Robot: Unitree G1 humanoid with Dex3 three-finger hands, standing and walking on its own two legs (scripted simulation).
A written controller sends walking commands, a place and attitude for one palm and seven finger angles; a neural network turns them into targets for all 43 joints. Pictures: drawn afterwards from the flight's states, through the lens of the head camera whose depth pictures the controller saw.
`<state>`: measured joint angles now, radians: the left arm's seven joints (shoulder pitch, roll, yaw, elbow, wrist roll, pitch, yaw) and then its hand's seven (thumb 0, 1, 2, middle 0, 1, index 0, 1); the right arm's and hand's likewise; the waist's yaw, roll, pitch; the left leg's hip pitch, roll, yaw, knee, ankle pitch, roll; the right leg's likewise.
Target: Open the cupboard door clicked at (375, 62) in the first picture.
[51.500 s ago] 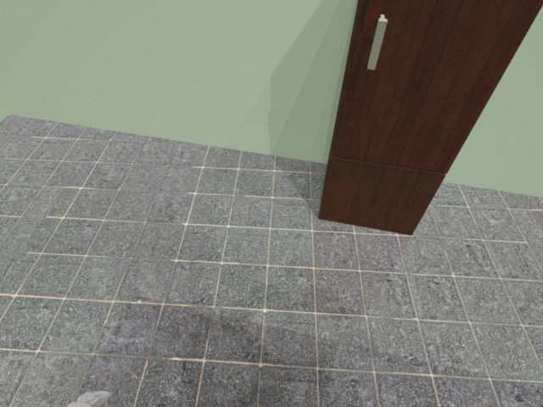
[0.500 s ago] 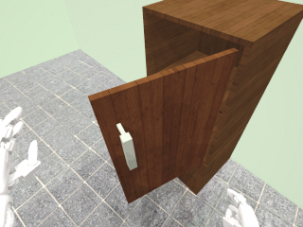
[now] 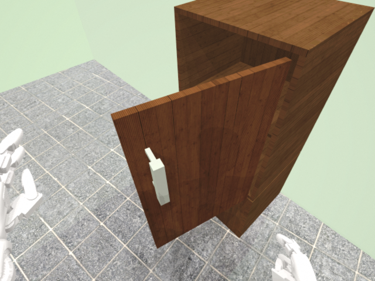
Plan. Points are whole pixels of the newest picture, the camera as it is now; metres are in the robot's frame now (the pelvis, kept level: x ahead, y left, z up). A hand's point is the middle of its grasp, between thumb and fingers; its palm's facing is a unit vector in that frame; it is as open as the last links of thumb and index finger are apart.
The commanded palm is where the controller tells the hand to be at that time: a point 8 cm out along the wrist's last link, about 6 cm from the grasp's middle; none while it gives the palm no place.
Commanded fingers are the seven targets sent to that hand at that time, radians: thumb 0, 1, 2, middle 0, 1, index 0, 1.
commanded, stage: step back with the hand held close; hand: left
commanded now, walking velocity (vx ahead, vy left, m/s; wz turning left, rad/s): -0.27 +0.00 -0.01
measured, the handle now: (156, 176) +0.30 +0.11 +0.09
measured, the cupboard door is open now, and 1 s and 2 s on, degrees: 76 76 76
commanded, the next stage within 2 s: stop stepping back and stand still in 1.06 s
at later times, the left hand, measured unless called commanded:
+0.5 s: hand (18, 236) +0.13 +0.27 +0.15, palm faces +0.40 -0.76 -0.51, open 7.4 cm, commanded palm +0.07 +0.31 +0.17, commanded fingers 0.00 0.90 0.90 -0.20 -0.30 -0.20 -0.30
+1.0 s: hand out of the picture +0.05 +0.27 +0.15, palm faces +0.35 -0.79 -0.50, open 7.4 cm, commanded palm -0.01 +0.31 +0.17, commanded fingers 0.00 0.90 0.90 -0.20 -0.30 -0.20 -0.30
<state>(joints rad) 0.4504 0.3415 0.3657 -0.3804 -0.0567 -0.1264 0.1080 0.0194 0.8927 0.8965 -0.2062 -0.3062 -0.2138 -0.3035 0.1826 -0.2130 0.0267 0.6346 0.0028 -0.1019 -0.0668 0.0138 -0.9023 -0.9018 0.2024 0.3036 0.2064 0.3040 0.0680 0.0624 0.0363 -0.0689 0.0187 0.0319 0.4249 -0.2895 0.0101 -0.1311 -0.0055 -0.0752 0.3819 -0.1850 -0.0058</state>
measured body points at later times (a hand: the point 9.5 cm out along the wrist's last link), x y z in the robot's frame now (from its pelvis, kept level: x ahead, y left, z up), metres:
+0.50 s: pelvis -0.07 +0.01 -0.02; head -0.05 +0.01 +0.43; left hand +0.10 +0.31 +0.18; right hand +0.10 -0.23 -0.10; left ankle -0.03 +0.11 -0.74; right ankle +0.02 -0.12 -0.74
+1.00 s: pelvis -0.15 +0.01 -0.01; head -0.12 +0.03 +0.44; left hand +0.03 +0.31 +0.18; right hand +0.04 -0.22 -0.09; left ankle -0.13 +0.12 -0.73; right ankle -0.11 -0.11 -0.74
